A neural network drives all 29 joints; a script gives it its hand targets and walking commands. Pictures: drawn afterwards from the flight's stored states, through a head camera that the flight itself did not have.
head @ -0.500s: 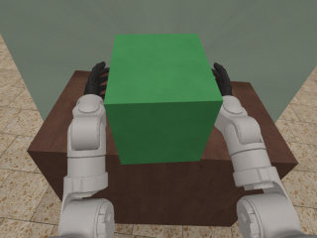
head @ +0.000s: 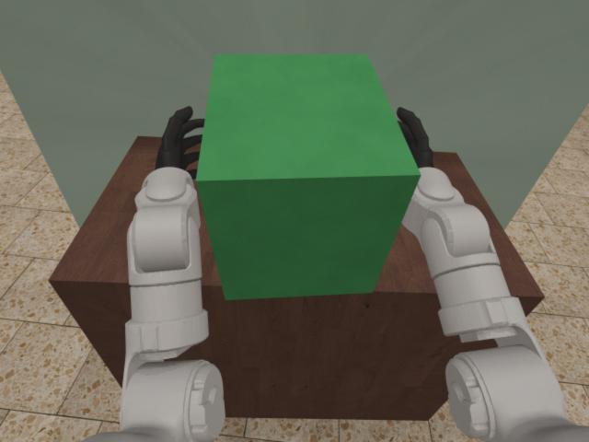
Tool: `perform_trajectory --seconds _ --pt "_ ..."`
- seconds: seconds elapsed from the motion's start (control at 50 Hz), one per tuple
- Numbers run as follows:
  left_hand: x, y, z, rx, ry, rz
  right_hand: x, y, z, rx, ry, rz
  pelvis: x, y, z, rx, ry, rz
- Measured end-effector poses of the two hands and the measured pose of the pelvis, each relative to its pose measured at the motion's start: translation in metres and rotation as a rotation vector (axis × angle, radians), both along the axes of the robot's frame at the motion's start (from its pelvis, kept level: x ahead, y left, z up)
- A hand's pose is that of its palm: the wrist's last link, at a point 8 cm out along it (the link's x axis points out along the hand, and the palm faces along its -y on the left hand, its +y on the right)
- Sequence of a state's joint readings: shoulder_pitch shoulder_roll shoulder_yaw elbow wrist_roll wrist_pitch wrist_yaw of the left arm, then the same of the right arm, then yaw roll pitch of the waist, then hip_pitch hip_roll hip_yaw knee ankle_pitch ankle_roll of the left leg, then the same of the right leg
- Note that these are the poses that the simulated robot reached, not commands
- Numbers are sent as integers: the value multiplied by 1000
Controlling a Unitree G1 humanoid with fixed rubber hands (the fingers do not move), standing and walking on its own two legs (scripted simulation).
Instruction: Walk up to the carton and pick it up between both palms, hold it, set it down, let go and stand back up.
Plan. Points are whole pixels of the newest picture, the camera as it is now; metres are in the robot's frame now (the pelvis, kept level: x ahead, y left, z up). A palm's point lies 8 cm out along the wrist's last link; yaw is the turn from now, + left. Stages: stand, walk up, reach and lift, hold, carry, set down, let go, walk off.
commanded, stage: hold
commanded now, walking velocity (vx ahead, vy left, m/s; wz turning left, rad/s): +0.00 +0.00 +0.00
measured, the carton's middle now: (296, 177) +0.39 +0.01 +0.20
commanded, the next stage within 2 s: none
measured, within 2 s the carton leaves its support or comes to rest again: neither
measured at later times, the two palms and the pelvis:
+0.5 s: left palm (152, 171) +0.36 +0.18 +0.23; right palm (399, 157) +0.37 -0.12 +0.24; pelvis +0.00 +0.01 +0.00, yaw +1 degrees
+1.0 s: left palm (158, 171) +0.35 +0.17 +0.24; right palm (407, 161) +0.36 -0.13 +0.24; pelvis +0.01 +0.00 +0.00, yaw +0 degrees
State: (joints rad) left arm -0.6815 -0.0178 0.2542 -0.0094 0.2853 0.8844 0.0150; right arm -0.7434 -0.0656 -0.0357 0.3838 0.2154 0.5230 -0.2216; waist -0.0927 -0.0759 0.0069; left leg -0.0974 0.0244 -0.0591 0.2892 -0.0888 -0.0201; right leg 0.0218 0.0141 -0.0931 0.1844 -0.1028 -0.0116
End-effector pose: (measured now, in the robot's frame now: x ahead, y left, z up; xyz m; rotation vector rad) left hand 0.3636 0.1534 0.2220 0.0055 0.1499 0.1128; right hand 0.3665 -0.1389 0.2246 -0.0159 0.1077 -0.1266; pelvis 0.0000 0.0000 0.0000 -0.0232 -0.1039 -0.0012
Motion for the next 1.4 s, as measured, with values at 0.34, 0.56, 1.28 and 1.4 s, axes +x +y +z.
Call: perform_trajectory --seconds 0.34,0.56,1.28,1.4 --pt "-8 23 10 2 3 20 2 22 20 23 9 23 -1 1 -1 -6 6 23" --pt "-5 20 7 8 10 25 6 20 17 42 15 24 2 6 -1 -7 17 19" --pt "-19 18 12 -10 2 38 -3 19 18 35 12 39 -1 -1 -1 -2 -13 16" --pt "-14 16 12 -12 8 32 -1 16 19 40 16 30 -4 -1 -1 -3 4 15"
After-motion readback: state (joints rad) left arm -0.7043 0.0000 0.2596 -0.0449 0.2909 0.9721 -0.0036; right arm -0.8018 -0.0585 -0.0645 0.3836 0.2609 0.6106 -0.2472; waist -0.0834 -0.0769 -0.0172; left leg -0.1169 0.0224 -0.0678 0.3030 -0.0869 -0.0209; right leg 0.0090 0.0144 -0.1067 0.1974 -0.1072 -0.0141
